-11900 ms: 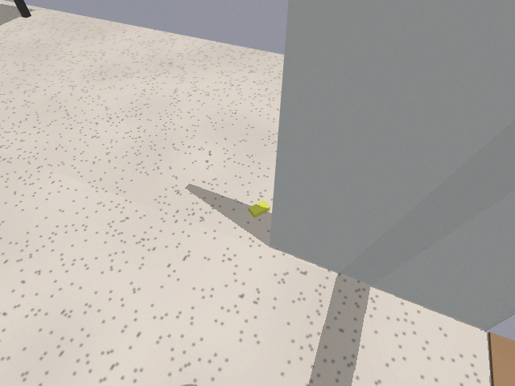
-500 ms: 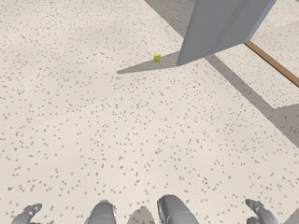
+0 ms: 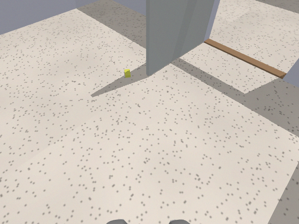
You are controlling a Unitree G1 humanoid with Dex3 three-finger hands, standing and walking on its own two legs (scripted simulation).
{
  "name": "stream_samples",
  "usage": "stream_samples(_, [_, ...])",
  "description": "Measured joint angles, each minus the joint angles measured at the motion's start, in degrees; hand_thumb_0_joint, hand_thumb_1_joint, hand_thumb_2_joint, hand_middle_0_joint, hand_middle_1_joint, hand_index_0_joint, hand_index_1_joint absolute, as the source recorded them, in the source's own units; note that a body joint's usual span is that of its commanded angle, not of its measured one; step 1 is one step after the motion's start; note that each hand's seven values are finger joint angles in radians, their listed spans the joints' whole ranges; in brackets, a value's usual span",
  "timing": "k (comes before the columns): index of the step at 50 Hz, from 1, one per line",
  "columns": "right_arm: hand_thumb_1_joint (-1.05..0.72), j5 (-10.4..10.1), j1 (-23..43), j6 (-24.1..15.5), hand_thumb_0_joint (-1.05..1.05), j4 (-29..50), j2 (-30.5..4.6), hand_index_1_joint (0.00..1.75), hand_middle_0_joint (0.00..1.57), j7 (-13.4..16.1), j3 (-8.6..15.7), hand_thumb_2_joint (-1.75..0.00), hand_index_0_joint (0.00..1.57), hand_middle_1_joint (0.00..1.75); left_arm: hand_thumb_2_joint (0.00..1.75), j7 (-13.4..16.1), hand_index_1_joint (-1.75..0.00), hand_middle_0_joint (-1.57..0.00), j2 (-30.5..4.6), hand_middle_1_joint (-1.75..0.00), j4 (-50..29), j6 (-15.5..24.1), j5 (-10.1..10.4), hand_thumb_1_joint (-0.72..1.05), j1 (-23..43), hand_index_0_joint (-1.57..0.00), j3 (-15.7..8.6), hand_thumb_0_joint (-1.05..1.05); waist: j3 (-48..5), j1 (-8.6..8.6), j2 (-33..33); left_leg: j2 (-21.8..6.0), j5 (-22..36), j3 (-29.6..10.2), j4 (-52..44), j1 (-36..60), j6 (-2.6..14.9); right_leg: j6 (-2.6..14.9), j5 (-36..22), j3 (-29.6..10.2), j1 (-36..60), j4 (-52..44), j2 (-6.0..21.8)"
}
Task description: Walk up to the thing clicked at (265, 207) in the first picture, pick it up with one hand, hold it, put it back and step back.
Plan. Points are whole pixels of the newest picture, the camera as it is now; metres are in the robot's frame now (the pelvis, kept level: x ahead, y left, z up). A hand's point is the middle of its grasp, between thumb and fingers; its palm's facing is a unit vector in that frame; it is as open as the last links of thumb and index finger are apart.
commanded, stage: walk up
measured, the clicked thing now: (127, 73) +1.51 +0.19 -0.73
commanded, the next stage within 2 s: stand in 1.52 s
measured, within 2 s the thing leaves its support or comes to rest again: neither
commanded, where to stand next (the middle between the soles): +0.08 +0.01 m, yaw -2 degrees
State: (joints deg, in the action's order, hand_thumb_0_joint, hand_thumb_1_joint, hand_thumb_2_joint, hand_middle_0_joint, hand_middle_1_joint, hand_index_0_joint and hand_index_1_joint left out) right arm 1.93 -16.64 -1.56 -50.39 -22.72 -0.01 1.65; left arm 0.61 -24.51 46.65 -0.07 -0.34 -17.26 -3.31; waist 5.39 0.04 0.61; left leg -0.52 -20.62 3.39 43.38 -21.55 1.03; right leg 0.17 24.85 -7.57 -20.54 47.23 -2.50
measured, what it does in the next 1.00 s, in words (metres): stands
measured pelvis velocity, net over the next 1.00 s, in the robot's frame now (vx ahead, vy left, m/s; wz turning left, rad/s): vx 0.02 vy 0.00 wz -0.12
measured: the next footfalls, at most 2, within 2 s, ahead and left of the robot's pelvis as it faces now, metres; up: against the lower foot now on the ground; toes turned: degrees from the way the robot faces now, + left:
none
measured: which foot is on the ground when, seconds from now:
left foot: down 0.00-1.00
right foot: down 0.00-1.00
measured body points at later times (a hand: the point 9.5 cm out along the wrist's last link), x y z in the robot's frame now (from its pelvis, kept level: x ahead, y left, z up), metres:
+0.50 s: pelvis +0.01 -0.02 +0.02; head +0.02 -0.04 +0.47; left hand +0.14 +0.28 -0.09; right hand +0.07 -0.33 -0.12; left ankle +0.03 +0.12 -0.71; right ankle +0.03 -0.14 -0.71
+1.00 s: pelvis +0.02 +0.00 +0.04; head +0.03 -0.01 +0.49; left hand +0.14 +0.28 -0.09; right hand +0.03 -0.31 -0.10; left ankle +0.03 +0.12 -0.71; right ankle +0.03 -0.14 -0.71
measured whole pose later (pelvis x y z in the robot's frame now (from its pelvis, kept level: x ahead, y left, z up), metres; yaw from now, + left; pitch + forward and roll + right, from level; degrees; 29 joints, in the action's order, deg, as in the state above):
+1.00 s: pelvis +0.02 +0.00 +0.04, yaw -7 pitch -2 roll +0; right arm 1.0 -7.2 0.0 -66.3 -20.7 -1.3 0.9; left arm 0.4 -19.5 65.7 1.2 -0.1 -4.1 -0.4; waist 3.8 0.9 0.0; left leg -2.4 -12.9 6.5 23.2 -8.0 -0.2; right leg -1.3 10.7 -5.8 -11.4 24.3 -0.5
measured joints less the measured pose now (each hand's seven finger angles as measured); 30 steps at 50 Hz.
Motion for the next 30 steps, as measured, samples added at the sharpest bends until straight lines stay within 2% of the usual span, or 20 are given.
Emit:
stream_samples(2, [-0.90, 0.2, 0.1, -0.6, 0.01, 0.0, 1.0, 0.30, 0.21, -0.2, -0.6, -0.90, 0.20, 0.30, 0.90, 0.7, -0.30, -0.20, 0.9, -0.30, 1.3, -0.3, 0.7, 0.90, 0.9, -0.20, 0.6, 0.01, 0.0, 0.31, 1.0, 0.0, -0.1, 1.0, -0.5, 1.0, 0.02, 0.48, 3.1, -1.1, -1.1, 3.6, -0.9])
stream_samples(5, [-0.90, 0.1, 0.6, -0.6, 0.01, -0.2, 1.5, 0.30, 0.21, -0.6, -1.0, -0.90, 0.20, 0.30, 0.90, 0.5, -0.30, -0.20, 2.2, -0.30, 2.8, 0.3, 0.6, 0.90, 1.5, -0.20, 2.1, 0.01, -0.5, 1.35, -0.4, -2.3, 0.0, 0.7, -2.0, 2.8, 0.26, 0.68, 6.3, 2.3, -1.9, 6.4, -1.6])
stream_samples(8, [-0.90, 0.1, 1.4, -0.8, 0.01, -0.2, 2.1, 0.30, 0.21, -0.6, -1.4, -0.90, 0.20, 0.30, 0.90, -0.1, -0.30, -0.20, 2.3, -0.30, 3.7, 1.1, 0.8, 0.90, 2.6, -0.20, 2.2, 0.01, -0.7, 1.76, 0.0, -3.2, 1.0, 1.2, -4.5, 4.3, -0.67, 0.92, 2.4, 4.1, -0.9, 1.5, 0.2])
stream_samples(11, [-0.90, -0.3, 2.4, 0.0, 0.01, -0.4, 1.5, 0.30, 0.21, -1.0, -1.5, -0.90, 0.20, 0.30, 0.90, 0.0, -0.30, -0.21, 2.2, -0.30, 4.5, 2.3, 0.7, 0.90, 4.0, -0.20, 2.0, 0.01, -0.3, 1.51, -0.3, -4.3, 0.3, 1.3, -3.4, 4.2, -1.51, 0.99, -5.9, 6.0, 2.8, -9.3, 1.1])
stream_samples(12, [-0.90, -0.5, 3.1, 0.4, 0.01, -0.7, 1.2, 0.30, 0.21, -1.0, -1.4, -0.90, 0.20, 0.30, 0.90, 0.3, -0.30, -0.21, 2.5, -0.30, 5.1, 2.6, 0.5, 0.90, 4.6, -0.20, 1.7, 0.01, 0.1, 1.31, -1.2, -5.2, -0.3, 1.1, -2.3, 4.0, -1.87, 0.66, -7.8, 6.3, 3.4, -10.4, 0.5])
stream_samples(14, [-0.90, -1.1, 4.1, 1.4, 0.01, -1.4, 0.7, 0.30, 0.21, -0.7, -1.0, -0.90, 0.20, 0.30, 0.90, 0.7, -0.30, -0.21, 3.1, -0.30, 6.0, 3.0, 0.1, 0.90, 5.6, -0.20, 1.7, 0.01, 0.3, 1.37, -2.9, -6.2, -0.8, -0.1, -0.9, 3.6, -1.74, 0.61, -7.6, 7.2, 3.7, -10.2, -0.6])
stream_samples(16, [-0.90, -1.3, 5.0, 2.0, 0.01, -2.1, 0.6, 0.30, 0.21, -0.5, -0.8, -0.90, 0.20, 0.30, 0.90, 0.7, -0.30, -0.21, 3.2, -0.30, 6.7, 3.1, -0.1, 0.90, 5.8, -0.20, 2.2, 0.01, -0.5, 0.87, -2.6, -4.7, -3.8, -1.1, -0.9, 3.6, -0.56, 0.86, -6.7, 6.5, 2.8, -8.8, -0.1])
stream_samples(17, [-0.90, -1.4, 5.5, 2.0, 0.01, -2.6, 0.4, 0.30, 0.21, -0.5, -0.7, -0.90, 0.20, 0.30, 0.90, 0.6, -0.30, -0.21, 3.2, -0.30, 7.1, 3.0, -0.1, 0.90, 6.0, -0.20, 2.4, 0.01, -0.7, 0.72, -2.4, -3.9, -2.9, -1.1, -1.8, 4.1, -0.49, 0.86, -6.3, 5.9, 2.4, -8.2, 0.3])
stream_samples(19, [-0.90, -1.6, 6.4, 1.6, 0.01, -3.5, 0.1, 0.30, 0.21, -0.5, -0.5, -0.90, 0.20, 0.30, 0.90, 0.6, -0.30, -0.21, 3.6, -0.30, 8.3, 2.6, 0.0, 0.90, 6.8, -0.20, 2.7, 0.01, -0.9, 0.88, -2.5, -3.1, 0.8, -0.7, -4.1, 5.1, -1.49, 0.52, -6.0, 5.4, 2.3, -7.7, 1.0])
stream_samples(21, [-0.90, -1.7, 7.0, 1.3, 0.01, -4.5, 0.0, 0.30, 0.21, -0.7, -0.4, -0.90, 0.20, 0.30, 0.90, 0.5, -0.30, -0.21, 3.9, -0.30, 9.4, 2.4, 0.1, 0.90, 7.8, -0.20, 2.9, 0.01, -1.1, 0.83, -2.6, -2.7, 1.2, -0.2, -5.6, 6.0, -2.34, 0.26, -6.3, 4.8, 2.5, -8.2, 1.4])
stream_samples(30, [-0.90, -1.8, 9.9, 1.7, 0.01, -9.4, 1.4, 0.30, 0.21, -1.3, -1.7, -0.90, 0.20, 0.30, 0.90, 0.4, -0.30, -0.21, 4.4, -0.30, 13.4, 2.8, 0.5, 0.90, 11.8, -0.20, 3.4, 0.01, -1.5, 0.73, -2.4, -2.5, 4.2, 1.2, -11.7, 9.4, -2.39, 0.06, -9.2, 3.6, 4.9, -13.0, 1.5])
